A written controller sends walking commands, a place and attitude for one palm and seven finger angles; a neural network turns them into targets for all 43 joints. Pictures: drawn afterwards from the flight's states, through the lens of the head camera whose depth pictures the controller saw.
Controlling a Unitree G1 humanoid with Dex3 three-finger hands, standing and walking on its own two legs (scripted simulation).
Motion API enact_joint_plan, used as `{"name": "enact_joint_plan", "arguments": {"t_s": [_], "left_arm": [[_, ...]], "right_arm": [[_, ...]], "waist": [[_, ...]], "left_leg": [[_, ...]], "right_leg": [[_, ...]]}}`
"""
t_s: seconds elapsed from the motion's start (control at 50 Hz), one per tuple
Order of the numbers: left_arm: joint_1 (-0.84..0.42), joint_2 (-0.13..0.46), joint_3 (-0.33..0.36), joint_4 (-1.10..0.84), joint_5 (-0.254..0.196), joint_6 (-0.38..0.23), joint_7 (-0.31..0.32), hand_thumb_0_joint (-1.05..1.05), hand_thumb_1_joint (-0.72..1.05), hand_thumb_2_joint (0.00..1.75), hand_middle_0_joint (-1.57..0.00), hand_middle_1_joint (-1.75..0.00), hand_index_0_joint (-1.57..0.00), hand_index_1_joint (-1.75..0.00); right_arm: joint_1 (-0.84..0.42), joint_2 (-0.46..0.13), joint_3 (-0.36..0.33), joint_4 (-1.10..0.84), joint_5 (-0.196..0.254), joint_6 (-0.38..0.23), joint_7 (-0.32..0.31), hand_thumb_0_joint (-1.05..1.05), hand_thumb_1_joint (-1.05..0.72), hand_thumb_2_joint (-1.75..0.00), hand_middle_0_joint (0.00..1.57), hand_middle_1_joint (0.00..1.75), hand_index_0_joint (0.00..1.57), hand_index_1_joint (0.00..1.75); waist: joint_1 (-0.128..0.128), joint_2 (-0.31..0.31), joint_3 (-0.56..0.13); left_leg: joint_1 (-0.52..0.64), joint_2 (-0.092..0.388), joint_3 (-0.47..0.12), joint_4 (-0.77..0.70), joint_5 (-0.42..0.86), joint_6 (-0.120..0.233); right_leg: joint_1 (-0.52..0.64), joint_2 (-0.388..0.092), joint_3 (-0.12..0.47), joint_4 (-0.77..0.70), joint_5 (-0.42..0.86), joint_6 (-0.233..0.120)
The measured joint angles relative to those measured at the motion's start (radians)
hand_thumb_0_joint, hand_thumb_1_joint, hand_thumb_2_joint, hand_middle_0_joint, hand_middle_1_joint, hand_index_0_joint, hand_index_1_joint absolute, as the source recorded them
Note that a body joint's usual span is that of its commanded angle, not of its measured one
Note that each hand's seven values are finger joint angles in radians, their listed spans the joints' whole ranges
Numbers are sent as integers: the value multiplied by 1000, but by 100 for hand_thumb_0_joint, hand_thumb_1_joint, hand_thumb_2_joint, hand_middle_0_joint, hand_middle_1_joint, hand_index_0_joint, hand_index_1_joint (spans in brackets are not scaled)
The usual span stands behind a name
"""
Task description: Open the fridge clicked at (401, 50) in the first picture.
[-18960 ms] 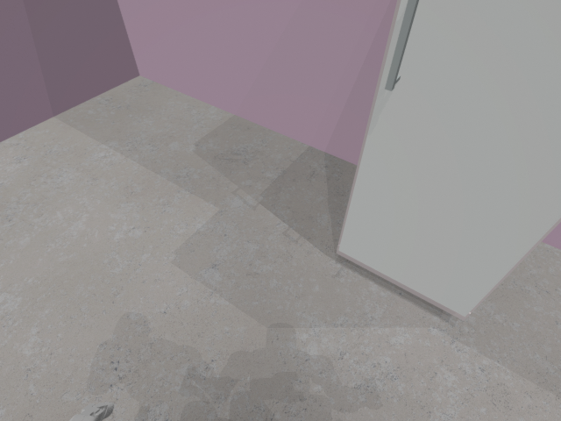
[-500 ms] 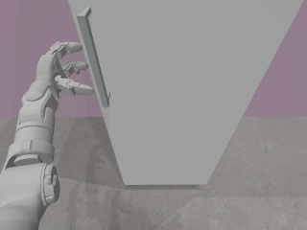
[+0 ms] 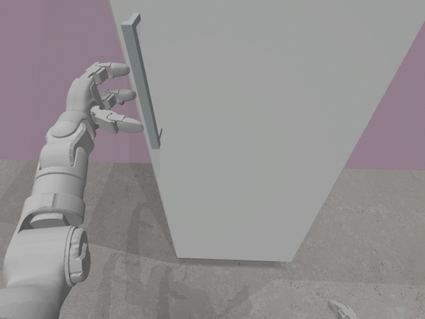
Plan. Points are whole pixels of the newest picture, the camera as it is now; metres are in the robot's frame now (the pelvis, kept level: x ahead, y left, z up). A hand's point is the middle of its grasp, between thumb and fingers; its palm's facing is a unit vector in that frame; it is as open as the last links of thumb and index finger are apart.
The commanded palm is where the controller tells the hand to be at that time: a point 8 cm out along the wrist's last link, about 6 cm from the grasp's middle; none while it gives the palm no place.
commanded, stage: move the hooked fingers beside the handle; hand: left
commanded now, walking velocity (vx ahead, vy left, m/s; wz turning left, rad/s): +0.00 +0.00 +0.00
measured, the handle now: (147, 90) +0.48 +0.14 +0.21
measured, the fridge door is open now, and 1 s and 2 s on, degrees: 0 0 0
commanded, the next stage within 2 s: none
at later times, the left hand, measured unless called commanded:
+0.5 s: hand (113, 107) +0.42 +0.19 +0.21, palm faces +0.03 -1.00 +0.00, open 14.0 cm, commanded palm +0.40 +0.24 +0.21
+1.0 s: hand (108, 106) +0.42 +0.20 +0.21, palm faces +0.04 -1.00 -0.01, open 14.0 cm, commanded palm +0.40 +0.25 +0.21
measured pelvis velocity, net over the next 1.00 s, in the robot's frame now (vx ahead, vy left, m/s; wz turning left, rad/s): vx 0.00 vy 0.00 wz -0.01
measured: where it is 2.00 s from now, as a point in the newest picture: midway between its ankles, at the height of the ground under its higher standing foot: outside the picture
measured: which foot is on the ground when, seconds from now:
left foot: down 0.00-1.00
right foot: down 0.00-1.00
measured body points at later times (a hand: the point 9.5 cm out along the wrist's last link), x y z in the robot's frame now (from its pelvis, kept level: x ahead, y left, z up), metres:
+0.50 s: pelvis +0.00 -0.01 +0.00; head -0.01 -0.02 +0.45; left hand +0.41 +0.24 +0.21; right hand +0.11 -0.27 -0.10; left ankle +0.03 +0.11 -0.74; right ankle -0.05 -0.09 -0.74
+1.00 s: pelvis +0.00 +0.00 +0.00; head -0.01 -0.01 +0.45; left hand +0.42 +0.25 +0.21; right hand +0.10 -0.27 -0.11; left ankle +0.03 +0.11 -0.74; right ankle -0.05 -0.09 -0.74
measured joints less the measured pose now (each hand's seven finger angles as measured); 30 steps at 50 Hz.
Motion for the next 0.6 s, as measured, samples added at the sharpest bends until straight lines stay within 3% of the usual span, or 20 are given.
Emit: {"name": "enact_joint_plan", "arguments": {"t_s": [0.2,0.42,0.6], "left_arm": [[40,26,39,-36,3,-15,-10,-2,-50,30,-30,-120,-30,-120],[88,27,41,-80,-12,31,-29,-1,-50,30,-30,-120,-30,-120],[49,29,20,-57,-10,10,-25,-2,-50,30,-30,-120,-30,-120]], "right_arm": [[35,-13,-10,9,0,4,-5,1,-91,-90,20,29,20,30],[26,-17,-12,2,8,9,-6,1,-91,-90,20,29,20,30],[-8,-11,-3,-1,7,-4,-13,1,-91,-90,20,29,20,30]], "waist": [[-14,1,6],[-7,8,-7],[-1,4,6]], "left_leg": [[10,8,10,-9,2,-4],[20,10,10,-12,4,-6],[7,10,-6,-4,11,-8]], "right_leg": [[4,7,11,-6,5,-4],[13,9,12,-7,6,-6],[7,11,-3,-2,9,-9]]}}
